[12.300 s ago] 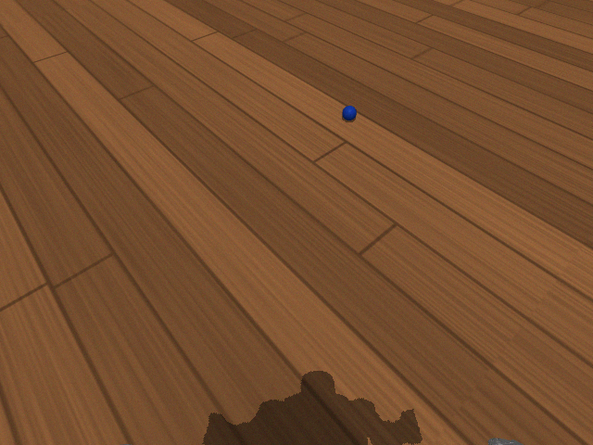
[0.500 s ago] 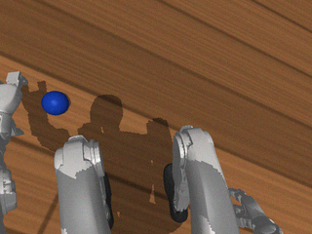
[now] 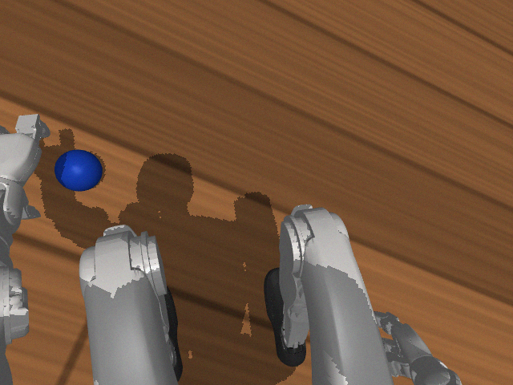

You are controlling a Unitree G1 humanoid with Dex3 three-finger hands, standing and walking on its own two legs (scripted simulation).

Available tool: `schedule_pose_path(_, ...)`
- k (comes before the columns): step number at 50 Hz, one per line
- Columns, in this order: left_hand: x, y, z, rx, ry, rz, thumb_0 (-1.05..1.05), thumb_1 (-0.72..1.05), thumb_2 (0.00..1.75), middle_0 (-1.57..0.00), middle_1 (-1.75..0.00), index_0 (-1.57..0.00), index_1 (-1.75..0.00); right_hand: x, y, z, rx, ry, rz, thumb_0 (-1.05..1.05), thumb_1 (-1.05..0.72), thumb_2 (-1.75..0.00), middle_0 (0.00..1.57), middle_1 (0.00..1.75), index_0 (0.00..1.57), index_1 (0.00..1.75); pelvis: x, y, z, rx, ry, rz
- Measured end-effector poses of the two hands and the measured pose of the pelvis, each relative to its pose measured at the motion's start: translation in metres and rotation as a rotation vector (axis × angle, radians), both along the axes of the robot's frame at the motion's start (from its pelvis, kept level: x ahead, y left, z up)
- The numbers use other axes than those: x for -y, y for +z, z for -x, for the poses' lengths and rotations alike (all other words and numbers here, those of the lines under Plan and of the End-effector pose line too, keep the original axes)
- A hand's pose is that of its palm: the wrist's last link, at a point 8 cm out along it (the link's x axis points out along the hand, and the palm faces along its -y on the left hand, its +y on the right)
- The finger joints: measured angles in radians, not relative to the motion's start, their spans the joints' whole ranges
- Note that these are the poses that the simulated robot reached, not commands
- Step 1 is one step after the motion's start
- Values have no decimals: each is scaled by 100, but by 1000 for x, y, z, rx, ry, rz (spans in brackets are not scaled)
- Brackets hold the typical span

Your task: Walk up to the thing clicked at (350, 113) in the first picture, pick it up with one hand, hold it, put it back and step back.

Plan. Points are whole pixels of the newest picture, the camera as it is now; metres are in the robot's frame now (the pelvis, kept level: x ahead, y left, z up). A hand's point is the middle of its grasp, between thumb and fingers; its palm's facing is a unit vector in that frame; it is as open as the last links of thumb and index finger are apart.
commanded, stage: approach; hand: left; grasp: from above
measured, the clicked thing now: (79, 170) +0.45 +0.29 -0.29
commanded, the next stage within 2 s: close in in 0.32 s
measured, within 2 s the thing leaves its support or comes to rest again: neither
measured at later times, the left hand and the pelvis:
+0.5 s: hand (50, 168) +0.43 +0.31 -0.19, palm faces -0.49 -0.10 -0.87, open 13.7 cm; pelvis +0.00 +0.00 -0.01, yaw -1 degrees
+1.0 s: hand (72, 168) +0.45 +0.29 -0.24, palm faces -0.40 -0.09 -0.91, open 14.0 cm; pelvis +0.00 +0.00 -0.03, yaw -4 degrees
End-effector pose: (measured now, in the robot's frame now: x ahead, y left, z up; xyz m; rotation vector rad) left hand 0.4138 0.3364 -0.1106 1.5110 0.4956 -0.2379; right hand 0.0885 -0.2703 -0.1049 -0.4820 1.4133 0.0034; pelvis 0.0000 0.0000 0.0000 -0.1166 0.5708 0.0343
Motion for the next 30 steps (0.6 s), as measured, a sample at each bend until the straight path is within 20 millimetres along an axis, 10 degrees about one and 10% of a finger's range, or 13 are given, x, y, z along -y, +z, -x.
schedule_pose_path(14, 65, -6, -51, 77, -2, 7, 0, -46, 94, -7, -109, -11, -105, 6, 6, 33, 3, -49, 6, 0, -91, -89, 20, 30, 20, 30, 3, -4, 2, -2, -19, -2)
schedule_pose_path(30, 19, -28, -10, -75, 39, 22, 0, -45, 90, -7, -111, -12, -105, -4, -7, 47, -85, -31, -40, 0, -91, -90, 20, 30, 20, 30, 3, -10, 2, 25, -19, 2)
